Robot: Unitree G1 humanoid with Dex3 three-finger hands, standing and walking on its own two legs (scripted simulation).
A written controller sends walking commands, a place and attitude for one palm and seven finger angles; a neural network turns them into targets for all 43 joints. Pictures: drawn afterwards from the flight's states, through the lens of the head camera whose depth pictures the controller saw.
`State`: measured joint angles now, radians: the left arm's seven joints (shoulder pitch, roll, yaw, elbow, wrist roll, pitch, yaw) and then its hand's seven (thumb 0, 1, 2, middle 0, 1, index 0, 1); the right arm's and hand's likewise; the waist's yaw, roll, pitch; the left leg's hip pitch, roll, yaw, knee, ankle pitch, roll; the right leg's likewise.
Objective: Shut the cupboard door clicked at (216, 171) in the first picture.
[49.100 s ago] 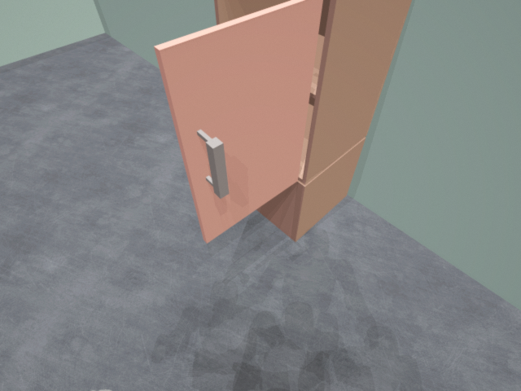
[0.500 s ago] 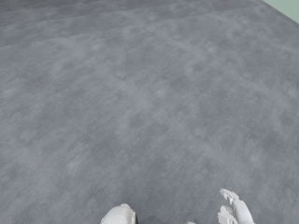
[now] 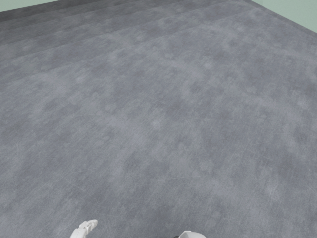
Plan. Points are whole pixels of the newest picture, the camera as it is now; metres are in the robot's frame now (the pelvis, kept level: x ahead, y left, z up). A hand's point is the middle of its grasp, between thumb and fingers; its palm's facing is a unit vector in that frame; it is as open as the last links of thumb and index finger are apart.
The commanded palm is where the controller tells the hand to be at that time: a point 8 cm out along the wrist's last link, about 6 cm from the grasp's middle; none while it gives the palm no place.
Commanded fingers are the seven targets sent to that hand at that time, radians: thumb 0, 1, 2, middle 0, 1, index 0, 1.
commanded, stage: turn to face it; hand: left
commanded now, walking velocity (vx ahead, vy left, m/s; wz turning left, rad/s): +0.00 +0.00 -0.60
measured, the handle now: out of the picture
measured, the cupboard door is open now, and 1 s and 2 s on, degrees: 29 29 29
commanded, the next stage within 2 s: none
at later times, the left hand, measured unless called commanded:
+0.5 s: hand (79, 226) +0.17 +0.24 -0.16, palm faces -0.18 -0.96 -0.20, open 7.4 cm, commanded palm none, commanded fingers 0.00 0.90 0.90 -0.20 -0.30 -0.20 -0.30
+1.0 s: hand (122, 190) +0.27 +0.12 -0.15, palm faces -0.56 -0.80 -0.24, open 7.4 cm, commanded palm none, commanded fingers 0.00 0.90 0.90 -0.20 -0.30 -0.20 -0.30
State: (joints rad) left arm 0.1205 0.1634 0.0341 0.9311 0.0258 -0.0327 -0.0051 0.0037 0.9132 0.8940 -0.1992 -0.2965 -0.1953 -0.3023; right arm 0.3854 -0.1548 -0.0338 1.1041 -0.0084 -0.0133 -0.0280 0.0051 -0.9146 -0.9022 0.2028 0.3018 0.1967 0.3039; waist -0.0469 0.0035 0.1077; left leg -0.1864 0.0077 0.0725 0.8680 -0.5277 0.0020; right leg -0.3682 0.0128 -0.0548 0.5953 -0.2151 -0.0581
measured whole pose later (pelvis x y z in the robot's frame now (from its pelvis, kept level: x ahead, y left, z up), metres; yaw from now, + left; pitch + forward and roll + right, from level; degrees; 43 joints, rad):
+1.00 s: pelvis +0.08 +0.01 +0.01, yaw -34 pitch +1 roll +0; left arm 0.17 0.22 0.05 0.87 0.03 0.05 -0.01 0.01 0.91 0.89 -0.20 -0.30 -0.20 -0.30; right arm 0.18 -0.27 -0.05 0.89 -0.01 0.05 -0.02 0.01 -0.91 -0.90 0.20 0.30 0.19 0.30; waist -0.02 0.00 0.10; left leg -0.48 0.08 0.05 0.97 -0.44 -0.10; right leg -0.26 0.00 0.05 0.55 -0.30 0.01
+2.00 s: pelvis +0.14 -0.02 +0.01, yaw -70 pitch +1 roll -3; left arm 0.17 0.28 0.09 0.90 0.02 0.09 -0.03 0.01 0.91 0.89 -0.20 -0.30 -0.20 -0.30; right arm 0.17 -0.20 0.00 0.83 -0.03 0.01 -0.03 0.00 -0.91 -0.90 0.21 0.30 0.20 0.30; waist 0.02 -0.05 0.10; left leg -0.28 0.09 0.12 0.55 -0.29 0.01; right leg -0.48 0.02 0.00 1.14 -0.50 0.05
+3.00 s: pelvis +0.12 -0.08 +0.01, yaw -106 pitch +1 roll -2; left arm 0.13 0.26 0.08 0.89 0.03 0.08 -0.04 0.01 0.91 0.89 -0.20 -0.30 -0.19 -0.30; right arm 0.24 -0.23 -0.04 0.90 -0.03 0.02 -0.01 0.00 -0.91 -0.90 0.21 0.30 0.20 0.30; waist -0.02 0.02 0.09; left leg -0.22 0.19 0.25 0.58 -0.35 -0.04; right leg -0.35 -0.03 -0.07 0.75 -0.40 0.04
